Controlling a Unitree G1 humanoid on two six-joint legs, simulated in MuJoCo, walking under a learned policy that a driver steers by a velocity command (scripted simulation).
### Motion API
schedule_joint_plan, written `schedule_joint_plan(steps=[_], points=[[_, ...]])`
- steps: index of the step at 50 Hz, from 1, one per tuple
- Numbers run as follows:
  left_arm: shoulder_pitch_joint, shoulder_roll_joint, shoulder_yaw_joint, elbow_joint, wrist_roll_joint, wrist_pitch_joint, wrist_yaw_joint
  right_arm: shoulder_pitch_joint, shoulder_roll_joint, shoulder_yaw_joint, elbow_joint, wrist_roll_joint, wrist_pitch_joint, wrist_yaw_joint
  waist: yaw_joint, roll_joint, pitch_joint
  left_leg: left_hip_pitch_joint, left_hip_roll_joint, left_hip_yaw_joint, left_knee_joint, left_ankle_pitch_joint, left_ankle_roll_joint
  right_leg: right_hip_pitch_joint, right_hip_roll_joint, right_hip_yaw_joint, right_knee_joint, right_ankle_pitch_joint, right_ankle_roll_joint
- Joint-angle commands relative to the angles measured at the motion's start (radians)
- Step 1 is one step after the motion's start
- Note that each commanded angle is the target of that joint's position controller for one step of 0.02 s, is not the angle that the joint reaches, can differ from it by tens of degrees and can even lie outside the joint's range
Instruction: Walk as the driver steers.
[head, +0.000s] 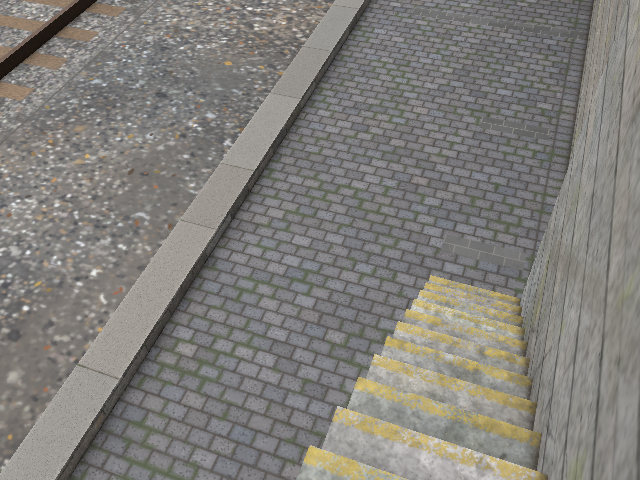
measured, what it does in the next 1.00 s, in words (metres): goes down: right foot 0.20 m lower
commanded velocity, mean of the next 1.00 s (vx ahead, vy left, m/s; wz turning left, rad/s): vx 0.50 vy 0.00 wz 0.00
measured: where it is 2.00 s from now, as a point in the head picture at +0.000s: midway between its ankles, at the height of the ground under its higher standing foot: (441, 447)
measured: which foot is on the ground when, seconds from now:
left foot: down 0.00-0.54, up 0.56-1.00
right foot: down 0.00-0.02, up 0.04-0.48, down 0.50-1.00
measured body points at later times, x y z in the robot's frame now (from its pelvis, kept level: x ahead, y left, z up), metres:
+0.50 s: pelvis +0.24 -0.02 -0.19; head +0.22 -0.02 +0.26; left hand +0.37 +0.21 -0.32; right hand +0.14 -0.25 -0.34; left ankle +0.08 +0.10 -0.77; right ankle +0.32 -0.11 -0.93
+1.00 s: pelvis +0.44 -0.03 -0.40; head +0.43 -0.03 +0.04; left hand +0.33 +0.18 -0.56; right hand +0.60 -0.25 -0.52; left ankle +0.58 +0.08 -1.13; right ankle +0.29 -0.11 -0.98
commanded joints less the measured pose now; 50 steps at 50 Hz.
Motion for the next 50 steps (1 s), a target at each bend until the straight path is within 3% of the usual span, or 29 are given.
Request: schedule_joint_plan(steps=[1, 2, 3, 5, 6, 7, 8, 13, 16, 17, 18, 19, 20, 23, 26, 27, 28, 30, 31, 33, 34, 36, 38, 41, 42, 43, 45, 48, 50], points=[[-0.045, 0.122, 0.057, -0.009, -0.035, -0.011, -0.012, 0.497, -0.096, -0.056, 0.100, 0.033, 0.029, -0.031, -0.258, 0.012, -0.098, 0.876, 0.120, -0.103, 0.281, 0.386, 0.050, -0.690, -0.046, 0.070, 0.560, -0.021, -0.027], [0.039, 0.126, 0.044, -0.062, -0.069, -0.025, -0.012, 0.507, -0.129, -0.044, 0.113, -0.005, 0.034, -0.030, -0.198, 0.188, -0.218, 1.116, 0.190, -0.083, 0.635, 0.632, 0.073, -0.947, -0.097, 0.080, 0.711, -0.154, -0.028], [0.021, 0.159, 0.031, -0.097, -0.097, -0.034, -0.004, 0.491, -0.182, -0.079, 0.114, -0.001, 0.037, -0.027, -0.236, 0.179, -0.369, 1.164, 0.319, -0.259, 0.559, 0.294, 0.230, -1.005, -0.143, 0.133, 0.720, -0.068, -0.028], [-0.134, 0.168, 0.043, -0.030, -0.023, -0.001, 0.009, 0.406, -0.082, -0.066, 0.094, -0.028, 0.028, -0.029, -0.218, -0.065, -0.137, 0.611, 0.233, -0.287, 0.251, -0.459, 0.236, -0.867, -0.170, 0.151, 0.543, 0.161, -0.008], [-0.121, 0.088, 0.029, -0.023, -0.008, 0.007, 0.008, 0.419, -0.050, -0.036, 0.121, -0.072, 0.002, -0.028, -0.184, -0.145, -0.079, 0.387, 0.262, -0.263, 0.332, -0.414, 0.216, -0.776, -0.156, 0.252, 0.336, 0.401, 0.029], [-0.055, -0.018, -0.020, -0.082, 0.104, -0.009, -0.088, 0.489, -0.163, -0.054, 0.225, -0.193, -0.044, 0.003, -0.155, -0.226, 0.258, 0.057, 0.155, -0.232, 0.323, -0.217, 0.130, -0.872, -0.197, 0.296, 0.271, 0.699, 0.034], [-0.115, 0.031, 0.029, 0.006, -0.008, 0.010, -0.023, 0.366, 0.023, -0.009, 0.162, -0.059, -0.042, -0.007, -0.107, -0.194, 0.042, -0.035, 0.201, -0.168, 0.355, -0.117, 0.113, -0.531, -0.147, 0.225, -0.056, 0.874, 0.101], [-0.268, 0.119, 0.053, -0.047, 0.003, 0.015, 0.023, 0.285, -0.043, -0.026, 0.174, 0.028, -0.053, -0.006, -0.106, -0.024, 0.087, -0.111, 0.075, -0.082, 0.402, -0.219, 0.078, -0.306, -0.167, 0.175, -0.549, 1.334, 0.083], [-0.416, 0.107, 0.037, -0.075, -0.008, 0.022, 0.000, 0.294, -0.061, -0.020, 0.166, 0.003, -0.027, -0.027, -0.161, -0.028, 0.166, -0.169, 0.047, -0.106, 0.412, -0.474, 0.102, -0.137, -0.164, 0.122, -0.755, 1.361, 0.081], [-0.300, 0.084, -0.011, -0.084, 0.213, 0.016, -0.159, 0.410, -0.079, 0.015, 0.221, -0.171, -0.083, -0.033, -0.136, 0.008, 0.370, -0.357, 0.101, -0.142, 0.602, -0.703, 0.195, -0.271, -0.182, 0.201, -0.528, 1.414, 0.055], [-0.248, 0.108, 0.013, -0.053, 0.211, 0.009, -0.196, 0.480, -0.079, 0.004, 0.261, -0.158, -0.113, -0.038, -0.155, -0.056, 0.291, -0.198, 0.116, -0.165, 0.635, -0.701, 0.222, -0.353, -0.162, 0.203, -0.578, 1.331, 0.044], [-0.541, 0.147, 0.040, -0.090, -0.025, 0.004, -0.061, 0.449, -0.068, -0.023, 0.182, -0.012, -0.061, -0.038, -0.249, -0.146, 0.193, -0.018, 0.060, -0.126, 0.524, -0.487, 0.128, -0.266, -0.151, 0.092, -0.880, 1.328, 0.058], [-0.583, 0.141, 0.028, -0.125, -0.054, -0.008, -0.031, 0.435, -0.085, -0.023, 0.172, -0.016, -0.032, -0.037, -0.269, -0.120, 0.218, -0.058, 0.062, -0.146, 0.546, -0.451, 0.140, -0.156, -0.200, 0.097, -0.960, 1.307, 0.066], [-0.308, 0.201, 0.048, -0.015, -0.032, 0.011, 0.003, 0.405, -0.087, -0.034, 0.199, -0.066, 0.015, -0.050, -0.199, -0.005, 0.192, -0.041, 0.051, -0.147, 0.796, -0.293, 0.138, 0.030, -0.265, 0.143, -0.914, 1.233, 0.030], [-0.111, 0.276, 0.080, 0.049, -0.009, 0.019, 0.003, 0.508, -0.051, -0.033, 0.204, -0.060, 0.027, -0.065, -0.198, -0.212, 0.149, -0.085, -0.085, -0.091, 1.229, -0.386, 0.133, 0.367, -0.296, 0.068, -1.273, 1.423, 0.045], [-0.029, 0.328, 0.088, 0.077, 0.013, 0.004, -0.019, 0.623, 0.009, -0.036, 0.215, -0.034, 0.030, -0.062, -0.234, -0.417, 0.030, -0.431, -0.189, 0.014, 1.537, -1.235, 0.097, 0.775, -0.426, 0.124, -0.846, 2.008, -0.017], [0.081, 0.274, 0.071, 0.099, -0.026, 0.011, -0.035, 0.620, 0.002, -0.038, 0.206, -0.040, 0.050, -0.078, -0.172, -0.379, -0.105, -0.647, -0.178, 0.018, 1.718, -1.430, 0.074, 0.947, -0.531, 0.228, -0.651, 2.036, -0.068], [0.119, 0.245, 0.052, 0.096, -0.071, 0.022, -0.036, 0.442, -0.036, -0.044, 0.147, -0.085, 0.058, -0.070, -0.113, -0.288, -0.070, -0.740, -0.138, 0.026, 1.728, -1.288, 0.033, 0.719, -0.539, 0.328, -0.741, 1.582, -0.082], [0.124, 0.388, 0.099, 0.061, 0.196, -0.011, -0.150, 0.306, -0.093, -0.033, 0.015, -0.028, -0.049, 0.007, -0.081, -0.458, -0.019, -0.939, -0.052, 0.053, 1.830, -1.010, 0.033, 0.607, -0.442, 0.431, -0.940, 1.008, -0.104], [-0.022, 0.291, 0.080, 0.042, 0.176, -0.032, -0.168, 0.214, -0.030, -0.002, 0.006, -0.053, -0.122, 0.019, -0.164, -0.300, 0.129, -0.992, 0.005, -0.062, 1.838, -0.874, 0.061, 0.215, -0.506, 0.625, -1.023, 0.490, -0.236], [-0.163, 0.047, -0.001, 0.009, 0.156, -0.059, -0.137, 0.236, 0.024, 0.021, 0.040, -0.102, -0.100, 0.012, -0.197, -0.129, 0.229, -0.996, 0.106, -0.166, 1.383, -0.416, 0.083, 0.034, -0.435, 0.446, -0.981, 0.491, -0.179], [-0.369, -0.004, -0.027, -0.125, 0.133, -0.093, -0.110, 0.379, -0.023, -0.010, 0.125, -0.114, -0.090, 0.024, -0.271, -0.107, 0.190, -0.349, 0.041, 0.010, 0.978, 0.004, 0.076, -0.601, -0.244, 0.070, -0.899, 0.569, -0.157], [-0.297, 0.202, 0.009, -0.134, 0.115, -0.134, -0.078, 0.413, 0.010, -0.008, 0.126, -0.102, -0.081, 0.072, -0.308, -0.317, 0.093, 0.026, -0.053, 0.165, 1.232, -0.002, -0.036, -0.786, -0.210, 0.046, -0.857, 0.631, -0.114], [0.149, 0.150, -0.011, 0.017, 0.074, -0.113, -0.051, 0.101, -0.114, -0.023, 0.033, -0.120, -0.088, 0.024, -0.083, -0.232, 0.103, -0.832, 0.025, -0.012, 0.836, -0.082, -0.037, 0.081, -0.335, 0.389, -0.558, 0.670, -0.125], [0.292, 0.102, -0.013, 0.066, 0.064, -0.090, -0.035, 0.001, -0.063, -0.006, 0.002, -0.106, -0.092, 0.007, -0.007, -0.211, 0.070, -1.068, 0.041, -0.057, 0.717, -0.174, -0.048, 0.361, -0.374, 0.494, -0.505, 0.693, -0.139], [0.129, 0.252, 0.049, 0.014, -0.107, -0.036, 0.036, -0.020, -0.030, -0.027, -0.012, -0.055, -0.052, -0.024, -0.054, -0.203, 0.020, -0.755, 0.008, -0.087, 0.674, -0.201, -0.052, 0.337, -0.367, 0.463, -0.483, 0.936, -0.112], [-0.018, 0.171, 0.022, -0.034, -0.122, -0.008, 0.057, -0.064, 0.031, 0.004, -0.054, -0.021, -0.026, -0.017, -0.095, -0.065, 0.118, -0.264, -0.046, 0.011, 0.441, 0.167, -0.055, -0.140, -0.307, 0.325, -0.555, 0.641, -0.083], [-0.074, 0.192, 0.037, -0.014, -0.047, 0.017, 0.032, 0.011, -0.007, -0.018, -0.051, 0.006, 0.041, -0.016, -0.089, -0.219, 0.256, -0.062, -0.043, 0.013, 0.282, -0.146, -0.030, -0.228, -0.305, 0.267, -0.549, 0.617, -0.111], [-0.007, 0.194, 0.042, 0.044, -0.019, 0.021, 0.024, 0.267, -0.065, -0.052, 0.040, 0.038, 0.011, -0.010, -0.156, -0.222, 0.178, 0.198, 0.012, -0.034, 0.061, -0.214, 0.045, -0.176, -0.278, 0.275, -0.203, 0.841, -0.160]])
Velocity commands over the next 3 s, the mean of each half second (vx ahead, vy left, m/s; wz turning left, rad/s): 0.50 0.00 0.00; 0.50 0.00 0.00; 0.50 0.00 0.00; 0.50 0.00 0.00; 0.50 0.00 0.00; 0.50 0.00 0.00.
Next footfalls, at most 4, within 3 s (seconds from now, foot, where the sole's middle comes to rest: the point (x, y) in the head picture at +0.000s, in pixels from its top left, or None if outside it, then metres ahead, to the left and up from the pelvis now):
0.50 right None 0.32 -0.12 -1.03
1.04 left None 0.59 0.08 -1.23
1.60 right None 0.78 -0.26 -1.44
2.20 left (420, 426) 1.05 -0.09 -1.64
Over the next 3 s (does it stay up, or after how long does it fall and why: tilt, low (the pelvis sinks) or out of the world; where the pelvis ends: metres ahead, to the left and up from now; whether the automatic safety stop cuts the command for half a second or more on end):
stays up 1.28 -0.24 -1.17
